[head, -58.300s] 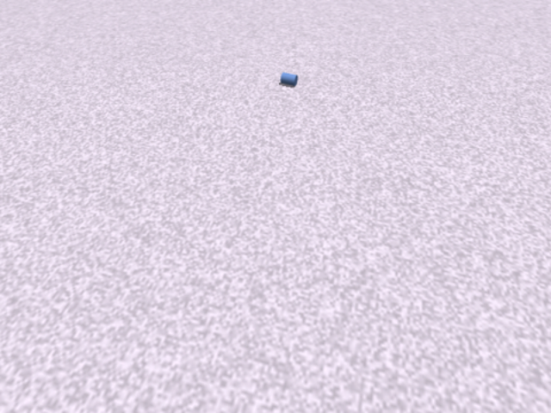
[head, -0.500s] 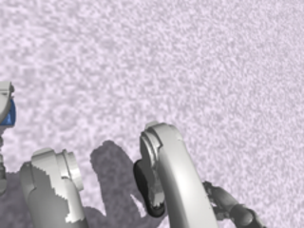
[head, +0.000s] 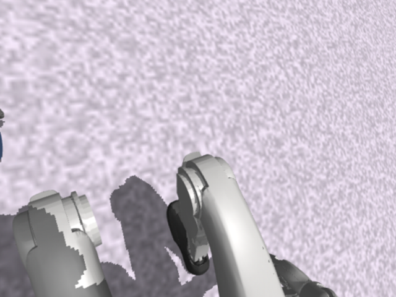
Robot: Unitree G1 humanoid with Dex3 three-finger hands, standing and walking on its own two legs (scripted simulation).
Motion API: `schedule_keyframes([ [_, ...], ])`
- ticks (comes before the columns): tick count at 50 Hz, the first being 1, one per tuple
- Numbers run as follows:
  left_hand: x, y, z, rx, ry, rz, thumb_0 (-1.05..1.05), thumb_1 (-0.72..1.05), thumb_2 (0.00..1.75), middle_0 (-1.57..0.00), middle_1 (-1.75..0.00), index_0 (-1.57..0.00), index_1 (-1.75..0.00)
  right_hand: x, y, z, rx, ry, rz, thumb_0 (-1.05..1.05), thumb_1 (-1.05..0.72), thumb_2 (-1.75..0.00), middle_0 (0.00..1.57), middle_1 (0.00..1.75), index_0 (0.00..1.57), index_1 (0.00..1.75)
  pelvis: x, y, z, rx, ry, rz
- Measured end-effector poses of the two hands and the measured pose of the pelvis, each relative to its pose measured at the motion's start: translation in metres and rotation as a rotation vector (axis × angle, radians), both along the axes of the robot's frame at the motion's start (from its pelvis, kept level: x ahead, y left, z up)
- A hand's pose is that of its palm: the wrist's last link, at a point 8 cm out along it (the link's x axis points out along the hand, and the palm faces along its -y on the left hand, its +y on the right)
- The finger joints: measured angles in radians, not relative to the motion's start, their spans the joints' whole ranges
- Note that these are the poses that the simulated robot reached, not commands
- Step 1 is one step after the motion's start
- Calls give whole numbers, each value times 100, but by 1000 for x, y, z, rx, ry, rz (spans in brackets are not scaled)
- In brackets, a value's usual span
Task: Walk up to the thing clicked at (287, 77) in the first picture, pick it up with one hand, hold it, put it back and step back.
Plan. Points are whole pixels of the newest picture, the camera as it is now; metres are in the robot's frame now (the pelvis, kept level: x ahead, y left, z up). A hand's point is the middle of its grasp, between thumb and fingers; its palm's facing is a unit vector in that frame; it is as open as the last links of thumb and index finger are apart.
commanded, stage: close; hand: left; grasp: from above
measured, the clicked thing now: out of the picture +0.44 +0.32 -0.26
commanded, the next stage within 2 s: none
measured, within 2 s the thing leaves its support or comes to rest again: neither
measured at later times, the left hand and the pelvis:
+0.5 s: hand out of the picture +0.42 +0.32 -0.24, palm faces -0.51 -0.10 -0.85, open 13.1 cm; pelvis +0.00 +0.00 +0.00, yaw +0 degrees
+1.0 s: hand out of the picture +0.42 +0.30 -0.23, palm faces -0.41 -0.04 -0.91, open 12.0 cm; pelvis +0.00 +0.01 +0.00, yaw -1 degrees
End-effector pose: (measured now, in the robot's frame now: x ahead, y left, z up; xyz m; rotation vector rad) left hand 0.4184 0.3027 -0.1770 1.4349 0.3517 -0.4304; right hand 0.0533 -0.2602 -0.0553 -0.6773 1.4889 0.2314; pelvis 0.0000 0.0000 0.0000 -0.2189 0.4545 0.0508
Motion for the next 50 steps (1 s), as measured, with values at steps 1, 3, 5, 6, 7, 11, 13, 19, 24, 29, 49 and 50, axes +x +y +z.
schedule_keyframes([
  [1, -1, -2, 1, 3, -13, -11, 0, -40, 91, -8, -100, -11, -95, 0, -1, 1, -5, 0, 5, 0, -90, -90, 20, 30, 20, 30, 0, 0, 0, -1, 0, -1],
  [3, -4, -5, 3, 14, -40, -27, 0, -39, 91, -9, -98, -12, -94, 3, -2, 2, -14, -7, 14, 0, -90, -90, 20, 30, 20, 30, -1, 1, 1, -1, 2, -4],
  [5, -5, -7, 5, 31, -65, -28, 0, -38, 91, -10, -97, -13, -93, 7, -4, 3, -20, -23, 23, 0, -90, -90, 20, 30, 20, 30, -2, 2, 1, -3, 6, -6],
  [6, -6, -7, 5, 43, -74, -27, 0, -37, 91, -11, -96, -13, -92, 9, -4, 4, -22, -33, 27, 0, -90, -90, 20, 30, 20, 30, -2, 2, 1, -3, 7, -7],
  [7, -6, -7, 6, 54, -81, -23, 0, -36, 91, -11, -95, -14, -91, 12, -5, 4, -22, -44, 32, 0, -90, -90, 20, 30, 20, 30, -2, 2, 1, -4, 9, -6],
  [11, -4, -5, 6, 91, -85, 18, 0, -34, 89, -14, -92, -16, -88, 23, -4, 5, -10, -93, 42, 0, -90, -89, 20, 30, 20, 30, -3, 4, 0, -7, 17, -6],
  [13, -1, -2, 6, 101, -78, 47, 0, -33, 88, -14, -91, -17, -87, 27, -3, 5, 0, -114, 46, 0, -90, -89, 20, 30, 20, 30, -3, 5, 0, -9, 19, -5],
  [19, 10, 11, 5, 84, -27, 144, 0, -31, 85, -16, -89, -19, -86, 36, 2, 4, 23, -158, 49, 0, -90, -89, 20, 30, 20, 30, -2, 6, -3, -12, 21, 2],
  [24, 12, 20, 0, 65, 34, 148, 0, -30, 85, -16, -90, -19, -86, 33, 5, 1, 24, -137, 33, 0, -90, -90, 20, 30, 20, 30, 0, 5, -3, -16, 19, 4],
  [29, 7, 16, -6, 31, 62, 74, 0, -28, 84, -17, -90, -20, -86, 24, 11, -2, 30, -82, 35, 0, -90, -90, 20, 30, 20, 30, -1, 3, -2, -16, 2, 5],
  [49, 6, -2, 1, 96, -84, 63, 0, -12, 73, -30, -78, -33, -74, 22, 2, 9, 15, -110, 40, 0, -90, -89, 20, 30, 20, 30, -3, 7, 0, -19, 18, -8],
  [50, 8, 1, 2, 93, -78, 85, 0, -12, 72, -30, -77, -33, -73, 23, 2, 10, 18, -117, 40, 0, -90, -89, 20, 30, 20, 30, -3, 7, 0, -20, 20, -7],
])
